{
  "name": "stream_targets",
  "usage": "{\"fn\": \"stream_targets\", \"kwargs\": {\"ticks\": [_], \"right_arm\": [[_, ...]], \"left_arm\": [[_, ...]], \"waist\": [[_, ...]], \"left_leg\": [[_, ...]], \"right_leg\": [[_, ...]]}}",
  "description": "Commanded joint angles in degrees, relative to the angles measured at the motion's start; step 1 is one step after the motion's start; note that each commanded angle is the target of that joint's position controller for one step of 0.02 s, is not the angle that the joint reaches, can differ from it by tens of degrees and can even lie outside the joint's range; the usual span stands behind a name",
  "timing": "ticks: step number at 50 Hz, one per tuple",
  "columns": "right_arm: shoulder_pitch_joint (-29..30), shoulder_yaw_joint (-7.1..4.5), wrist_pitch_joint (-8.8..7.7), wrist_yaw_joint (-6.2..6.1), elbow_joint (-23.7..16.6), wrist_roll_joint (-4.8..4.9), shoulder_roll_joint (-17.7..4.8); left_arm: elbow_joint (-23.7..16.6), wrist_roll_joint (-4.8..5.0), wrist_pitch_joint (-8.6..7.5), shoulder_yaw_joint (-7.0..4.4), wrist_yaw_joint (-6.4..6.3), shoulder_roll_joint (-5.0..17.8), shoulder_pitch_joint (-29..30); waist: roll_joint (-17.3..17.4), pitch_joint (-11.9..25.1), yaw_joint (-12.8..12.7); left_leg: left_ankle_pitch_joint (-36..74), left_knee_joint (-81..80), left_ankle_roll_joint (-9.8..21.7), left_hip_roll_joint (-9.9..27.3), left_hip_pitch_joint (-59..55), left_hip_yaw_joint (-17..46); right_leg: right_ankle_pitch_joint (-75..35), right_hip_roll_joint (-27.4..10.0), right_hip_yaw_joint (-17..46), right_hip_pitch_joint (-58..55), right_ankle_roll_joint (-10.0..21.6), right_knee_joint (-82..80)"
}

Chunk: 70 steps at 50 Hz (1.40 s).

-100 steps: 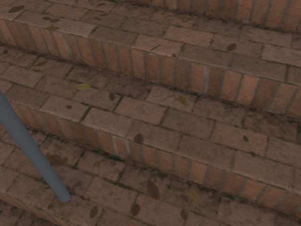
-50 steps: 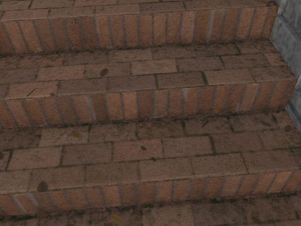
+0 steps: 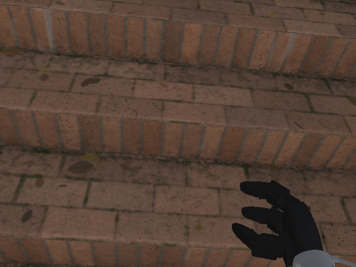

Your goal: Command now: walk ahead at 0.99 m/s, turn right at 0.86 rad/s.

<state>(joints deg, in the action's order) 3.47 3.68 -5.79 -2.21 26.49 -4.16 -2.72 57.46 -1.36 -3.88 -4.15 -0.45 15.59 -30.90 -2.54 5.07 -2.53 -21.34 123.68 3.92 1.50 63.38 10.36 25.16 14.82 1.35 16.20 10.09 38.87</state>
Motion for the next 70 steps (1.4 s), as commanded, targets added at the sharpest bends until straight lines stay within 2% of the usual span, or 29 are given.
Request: {"fn": "stream_targets", "kwargs": {"ticks": [1,4,5,6,7,8,9,12,17,20,22,24,26,27,28,29,31,33,37,44,56,58,61,62,63,64,66,68,70], "right_arm": [[12.45,0.69,0.15,-2.38,-11.98,0.66,-2.25],[8.37,2.31,0.97,-0.98,-13.21,2.22,-0.44],[-7.75,-0.91,0.81,-2.14,-7.46,3.92,-4.47],[-22.66,-4.13,1.83,-2.4,-4.18,3.7,-10.37],[-34.22,-8.33,1.98,-2.48,0.86,3.54,-19.17],[-36.8,-9.48,1.67,-2.41,6.05,2.48,-24.96],[-21.08,-9.36,1.52,-2.2,3.83,2.23,-22.96],[-11.86,-4.6,-0.11,0.67,11.94,3.41,-4.31],[-16.57,-5.72,-2.85,2.53,25.04,2.39,-5.99],[-27.99,-6.77,-5.67,2.1,30.29,2.35,-12.56],[-32.98,-6.16,-4.4,1.49,34.07,3.59,-12.85],[-29.46,-6.05,-2.16,0.73,29.19,7.73,-14.61],[-24.03,-10.84,-5.95,2.93,23.29,7.34,-33.53],[-20.73,-11.67,-6.0,3.49,21.91,8.11,-30.05],[-27.78,-8.87,-4.92,4.1,18.84,8.3,-17.41],[-30.25,-9.76,-3.74,3.07,19.58,6.45,-16.82],[-31.96,-9.13,-0.94,0.95,17.26,4.65,-12.2],[-28.31,-8.97,1.04,0.51,16.62,1.21,-10.12],[-25.35,-8.08,3.39,0.72,14.27,2.13,-7.3],[-9.78,-8.27,8.81,-3.48,6.05,1.12,-7.3],[4.29,-7.23,12.22,0.31,-5.34,0.66,-7.29],[5.93,-5.55,11.52,2.06,-6.12,2.99,-6.02],[-12.6,-7.05,10.12,0.61,-1.33,4.94,-11.69],[-22.74,-8.81,9.11,-1.14,2.69,5.8,-13.78],[-18.97,-12.49,9.95,-1.04,1.16,4.96,-26.37],[-11.32,-12.84,9.92,-1.65,-2.86,3.46,-27.36],[-7.44,-10.18,9.14,-0.95,0.39,1.96,-18.72],[-7.28,-7.74,6.93,0.36,2.78,2.72,-11.19],[-10.2,-6.62,4.41,0.64,6.47,2.35,-10.11]], "left_arm": [[-5.14,-0.46,-4.49,0.0,0.75,2.8,5.83],[-8.03,2.28,-1.84,-1.13,-1.59,6.75,5.02],[-10.1,3.03,-3.18,-2.57,-1.31,9.88,5.65],[-13.25,3.61,-4.76,-5.23,-0.04,16.93,12.6],[-15.57,2.54,-6.28,-6.0,1.58,15.31,20.5],[-18.54,0.83,-6.91,-3.9,4.24,3.99,27.77],[-22.2,-1.0,-7.45,-2.27,5.01,-1.58,20.82],[-23.34,-4.14,-3.04,0.94,4.25,-7.82,20.45],[-30.12,0.46,2.76,3.28,2.67,-8.23,30.03],[-34.68,-2.04,3.24,3.14,-0.04,-8.26,42.4],[-39.48,-0.2,1.39,5.62,-0.91,-10.57,47.54],[-34.24,1.45,0.98,6.07,2.2,-6.55,37.0],[-29.49,1.15,3.22,3.01,1.18,-3.24,8.52],[-27.63,-1.3,3.17,1.02,1.03,2.21,7.41],[-23.83,-3.08,1.15,-1.59,0.49,12.29,8.62],[-26.02,-2.66,0.39,-1.66,0.1,9.03,9.87],[-21.53,-0.98,-1.17,-1.13,1.05,4.38,20.99],[-16.52,0.0,-1.69,0.86,0.92,-3.7,23.96],[-10.09,0.48,-3.97,1.43,-0.83,-6.95,17.38],[-10.95,-0.96,-4.76,0.1,-1.24,1.96,12.07],[-14.23,-1.6,0.59,-1.86,-2.42,7.83,6.47],[-16.56,-0.49,3.08,-1.9,-3.02,8.89,8.32],[-15.26,2.91,4.94,-2.4,-0.69,15.63,10.75],[-19.4,2.98,4.27,-2.77,0.8,15.41,16.47],[-27.07,2.18,2.09,-0.73,2.12,7.89,23.84],[-27.22,0.06,1.81,0.67,3.03,1.72,19.96],[-28.04,-0.84,3.24,1.82,0.58,-2.19,20.69],[-26.38,-3.03,3.83,1.81,-1.84,-3.14,18.63],[-25.57,-1.82,4.44,1.77,-2.52,-3.04,17.04]], "waist": [[4.71,-17.5,1.69],[11.38,0.59,3.47],[6.31,10.96,10.2],[3.46,19.33,20.31],[5.02,27.52,26.79],[23.96,25.04,23.33],[26.27,19.88,10.94],[4.93,-0.18,-0.28],[5.69,-11.78,-3.48],[5.92,-14.58,1.64],[5.64,-17.81,1.01],[-3.01,-1.48,-1.82],[15.57,22.16,-15.64],[15.05,24.52,-16.43],[-14.93,29.32,-8.71],[-2.25,36.76,-8.15],[5.72,22.42,1.61],[3.22,4.49,4.75],[3.03,-4.46,7.31],[0.24,-4.53,4.8],[-8.3,-6.03,-0.04],[-10.46,-5.74,-0.96],[-7.36,6.21,7.59],[-0.28,7.98,14.46],[24.83,13.18,14.1],[17.33,16.87,7.96],[8.23,7.76,2.69],[7.66,0.71,1.52],[6.62,-0.92,1.38]], "left_leg": [[-15.31,-4.03,-1.48,3.01,12.73,-8.53],[-8.6,-45.97,0.43,2.59,-43.5,-15.0],[-11.43,-45.75,-0.29,-4.09,-62.85,-16.98],[-6.89,-58.32,1.01,-2.97,-72.05,-12.28],[-14.42,-66.9,2.64,1.98,-76.61,-4.13],[-22.25,-87.65,6.55,12.76,-73.8,22.94],[-27.78,-103.72,10.08,20.65,-68.75,47.85],[-23.26,-96.91,5.52,18.17,-47.36,22.93],[8.15,-110.29,-3.33,15.69,-44.58,-11.61],[39.47,-117.81,0.74,16.14,-55.28,-16.72],[48.79,-121.95,0.65,13.14,-59.57,-21.42],[70.09,-123.59,5.96,7.72,-39.14,-22.3],[108.26,-95.88,3.7,11.95,-52.92,-17.03],[86.13,-77.91,-1.22,8.59,-56.92,-13.88],[0.54,-37.48,-6.33,-6.74,-37.66,-13.01],[2.99,-19.29,-4.67,-8.65,-35.63,5.9],[9.95,-16.18,-4.01,-1.96,-26.84,-2.34],[9.62,-18.82,-1.79,0.28,-19.38,-3.97],[5.53,-26.72,-2.62,0.28,-12.92,-5.35],[1.16,7.55,-1.62,-1.47,9.95,-8.06],[-7.17,-18.44,-2.69,7.39,18.91,-11.97],[-20.63,-43.53,0.22,7.28,3.08,-17.65],[-13.4,-56.85,5.01,-5.72,-35.79,-22.65],[-8.86,-68.59,8.89,-5.3,-51.62,-6.06],[-10.95,-94.68,15.96,7.53,-60.27,31.11],[-4.65,-100.89,14.12,10.61,-52.74,37.19],[-10.49,-89.56,10.34,10.33,-40.52,24.47],[4.05,-83.34,9.77,9.98,-33.52,14.73],[7.15,-85.74,8.4,12.21,-30.62,9.86]], "right_leg": [[-21.62,-15.83,24.4,16.03,7.51,-27.13],[-35.24,-14.78,16.83,29.9,5.81,-37.52],[-83.35,-14.04,15.76,25.54,5.96,-20.65],[-99.53,-14.34,17.22,21.14,3.55,-2.59],[-97.6,-11.44,16.28,17.06,-0.57,19.83],[-31.1,-1.43,10.41,25.58,-4.66,42.1],[-20.61,-4.41,13.6,37.8,-4.81,62.15],[-27.02,-12.99,5.53,44.37,-1.84,79.94],[-8.43,-15.76,8.81,54.4,-0.77,73.6],[6.69,-12.13,1.59,63.95,-1.44,80.46],[15.53,-15.12,-2.05,66.5,-0.39,65.05],[-10.89,-11.93,-17.01,6.95,-0.97,31.39],[-17.23,-8.92,-7.54,-17.88,-3.19,20.63],[-23.88,-13.13,2.56,-18.31,-0.62,6.06],[-79.27,-37.63,30.65,-31.08,10.14,-0.6],[-93.54,-38.36,34.29,-28.91,9.61,-1.84],[-53.65,-35.69,26.89,-16.82,6.51,-5.2],[-31.14,-29.4,16.08,-3.55,2.98,-9.19],[-40.29,-30.61,3.24,2.66,0.01,-15.36],[-27.76,-38.28,-3.17,-9.55,0.53,-22.91],[-38.13,-40.22,-15.04,-33.82,-2.21,-20.07],[-36.52,-38.08,-18.28,-28.96,-2.89,-24.17],[-95.9,-35.09,-23.82,-19.18,-4.77,-0.88],[-80.27,-28.17,-21.68,1.53,-10.75,18.95],[-5.51,-12.65,-15.7,24.95,-14.78,46.41],[-4.22,-13.58,1.5,22.51,-13.51,60.47],[-15.57,-17.28,1.84,25.63,-11.72,63.09],[-12.7,-16.7,1.73,27.38,-10.16,68.44],[-12.1,-14.05,4.31,27.99,-9.7,68.78]]}}
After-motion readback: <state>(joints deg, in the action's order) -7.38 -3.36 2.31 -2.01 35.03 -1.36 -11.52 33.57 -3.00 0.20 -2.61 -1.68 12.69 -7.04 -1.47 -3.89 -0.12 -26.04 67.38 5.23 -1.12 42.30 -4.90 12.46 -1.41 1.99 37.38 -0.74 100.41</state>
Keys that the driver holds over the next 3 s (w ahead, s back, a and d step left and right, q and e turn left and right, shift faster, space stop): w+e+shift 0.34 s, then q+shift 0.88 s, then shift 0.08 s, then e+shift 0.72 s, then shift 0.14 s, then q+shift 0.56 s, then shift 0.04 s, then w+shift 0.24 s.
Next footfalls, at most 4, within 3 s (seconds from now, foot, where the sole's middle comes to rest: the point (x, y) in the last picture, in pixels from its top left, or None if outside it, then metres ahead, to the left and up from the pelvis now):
0.14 left None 0.32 0.20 -0.58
0.54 right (240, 204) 0.62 -0.17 -0.41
1.20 left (149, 101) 0.87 0.14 -0.25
1.86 right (217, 95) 0.94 -0.08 -0.25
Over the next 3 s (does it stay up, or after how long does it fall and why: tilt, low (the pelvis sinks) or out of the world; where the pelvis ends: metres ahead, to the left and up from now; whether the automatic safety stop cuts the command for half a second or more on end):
stays up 0.91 -0.01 0.50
